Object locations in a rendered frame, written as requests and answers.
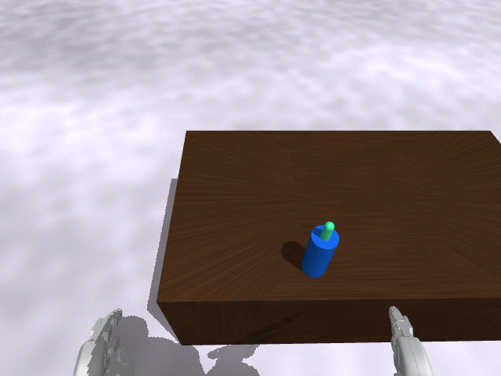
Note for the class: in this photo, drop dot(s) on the left robot hand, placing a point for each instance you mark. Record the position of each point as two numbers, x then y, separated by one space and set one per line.
95 354

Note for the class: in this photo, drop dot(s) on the right robot hand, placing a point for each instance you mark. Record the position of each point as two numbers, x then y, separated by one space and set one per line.
410 358

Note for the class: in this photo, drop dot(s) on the bottle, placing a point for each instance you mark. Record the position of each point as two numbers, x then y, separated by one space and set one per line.
321 246

